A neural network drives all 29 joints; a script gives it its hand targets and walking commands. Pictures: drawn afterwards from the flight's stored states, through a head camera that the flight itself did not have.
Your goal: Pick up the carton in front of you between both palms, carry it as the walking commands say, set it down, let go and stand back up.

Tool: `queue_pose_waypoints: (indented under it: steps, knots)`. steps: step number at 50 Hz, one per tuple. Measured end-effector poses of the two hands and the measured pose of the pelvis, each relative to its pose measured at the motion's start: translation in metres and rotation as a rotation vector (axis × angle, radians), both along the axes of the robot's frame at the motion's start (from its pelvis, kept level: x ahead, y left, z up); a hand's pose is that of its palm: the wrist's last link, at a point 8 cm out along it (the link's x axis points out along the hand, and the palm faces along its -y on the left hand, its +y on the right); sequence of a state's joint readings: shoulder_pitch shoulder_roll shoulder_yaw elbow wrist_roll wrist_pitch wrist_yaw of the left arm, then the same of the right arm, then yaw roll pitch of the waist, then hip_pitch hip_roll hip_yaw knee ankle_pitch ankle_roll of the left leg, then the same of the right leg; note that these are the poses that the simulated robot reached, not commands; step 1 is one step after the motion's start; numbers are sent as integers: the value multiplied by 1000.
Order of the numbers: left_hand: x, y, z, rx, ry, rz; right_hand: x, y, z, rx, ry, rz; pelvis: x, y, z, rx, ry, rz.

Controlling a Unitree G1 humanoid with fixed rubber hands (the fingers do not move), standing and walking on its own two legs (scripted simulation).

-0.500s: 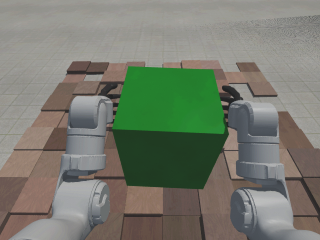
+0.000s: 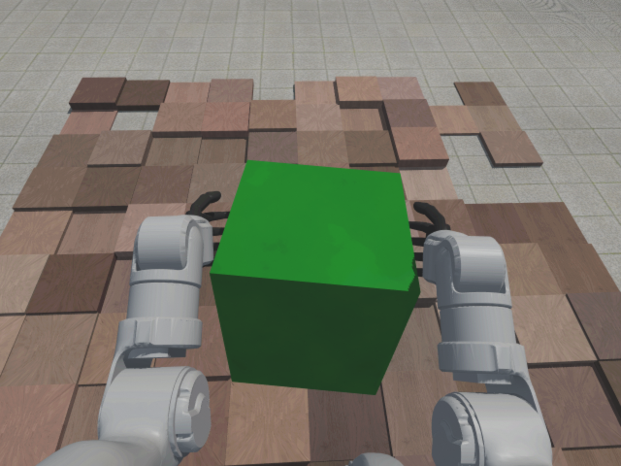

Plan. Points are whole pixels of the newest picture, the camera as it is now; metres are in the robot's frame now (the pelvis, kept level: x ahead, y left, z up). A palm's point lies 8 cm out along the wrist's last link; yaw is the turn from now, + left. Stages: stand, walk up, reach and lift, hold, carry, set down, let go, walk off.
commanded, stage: carry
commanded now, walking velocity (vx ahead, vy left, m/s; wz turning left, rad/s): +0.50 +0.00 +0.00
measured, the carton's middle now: (313, 280) +0.35 +0.01 +0.00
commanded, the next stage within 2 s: none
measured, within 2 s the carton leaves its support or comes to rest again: neither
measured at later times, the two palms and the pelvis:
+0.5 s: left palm (185, 80) +0.74 +0.25 +0.06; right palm (340, 67) +0.79 -0.05 +0.07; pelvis +0.41 +0.04 -0.02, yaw +0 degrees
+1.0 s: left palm out of the picture +1.09 +0.25 +0.13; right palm out of the picture +1.08 -0.04 +0.14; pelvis +0.75 +0.11 +0.01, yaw +2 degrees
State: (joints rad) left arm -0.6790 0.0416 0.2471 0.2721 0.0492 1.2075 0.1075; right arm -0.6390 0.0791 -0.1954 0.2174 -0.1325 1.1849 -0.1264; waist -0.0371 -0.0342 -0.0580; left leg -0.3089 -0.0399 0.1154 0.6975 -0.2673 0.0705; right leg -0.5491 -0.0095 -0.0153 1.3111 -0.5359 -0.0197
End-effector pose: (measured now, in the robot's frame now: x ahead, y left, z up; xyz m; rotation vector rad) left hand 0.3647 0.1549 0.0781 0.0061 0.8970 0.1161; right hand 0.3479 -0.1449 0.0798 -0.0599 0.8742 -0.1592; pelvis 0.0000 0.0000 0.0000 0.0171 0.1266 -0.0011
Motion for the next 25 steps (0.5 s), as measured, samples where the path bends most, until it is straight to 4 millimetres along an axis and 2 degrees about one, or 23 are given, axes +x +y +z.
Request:
queue_pose_waypoints:
  steps: [3, 5, 8, 11, 13, 15, 18, 20, 23, 25]
  knots:
    - [54, -24, -5, -31, -15, -64, 31, -22, 0, -13, -16, -79, 42, 5, 11, -16, -14, 1]
    - [93, -37, 1, -39, -68, -90, 65, -34, 9, 6, -72, -131, 79, 8, 12, -31, -17, 7]
    - [158, -45, 16, -32, -179, -89, 132, -43, 21, 62, -187, -174, 145, 10, -1, -39, -22, 4]
    - [225, -42, 25, -3, -272, -64, 210, -41, 25, 108, -278, -157, 216, 12, -21, -97, -23, -22]
    - [265, -30, 20, 17, -276, -37, 260, -30, 19, 94, -277, -103, 246, 12, -30, -105, 5, -45]
    - [292, -12, 5, 17, -240, -12, 303, -11, 9, 66, -241, -33, 262, 11, -30, -107, 15, -35]
    - [308, 27, -26, 19, -144, 71, 351, 29, -13, 74, -144, 45, 292, 11, -20, -92, 8, -22]
    - [313, 51, -36, -2, -108, 141, 374, 55, -22, 101, -106, 65, 320, 15, -15, -74, -1, -25]
    - [341, 78, -30, -27, -132, 228, 411, 85, -22, 158, -123, 66, 370, 31, -13, -73, -17, 4]
    - [377, 92, -17, -47, -201, 240, 441, 97, -13, 179, -189, 55, 407, 45, -19, -75, -32, 15]
